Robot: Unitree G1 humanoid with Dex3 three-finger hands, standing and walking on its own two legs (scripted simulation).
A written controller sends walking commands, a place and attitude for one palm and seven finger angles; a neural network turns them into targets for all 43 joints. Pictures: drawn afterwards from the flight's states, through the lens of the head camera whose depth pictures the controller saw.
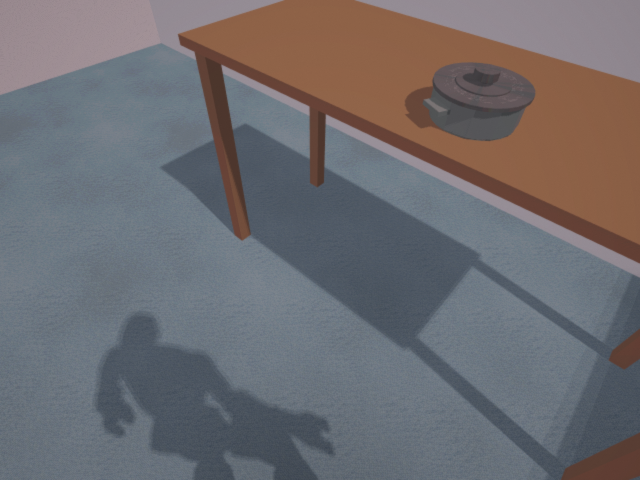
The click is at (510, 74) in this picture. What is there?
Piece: lid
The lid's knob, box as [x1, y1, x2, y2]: [473, 64, 500, 82]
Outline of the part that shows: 476,65 473,73 473,77 475,79 483,82 494,82 497,80 500,72 500,69 498,67 491,64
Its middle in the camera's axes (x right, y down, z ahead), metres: +0.32 -0.32 +0.74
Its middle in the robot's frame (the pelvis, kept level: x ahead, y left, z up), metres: +0.79 -0.27 +0.15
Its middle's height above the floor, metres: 0.93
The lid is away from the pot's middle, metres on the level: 0.00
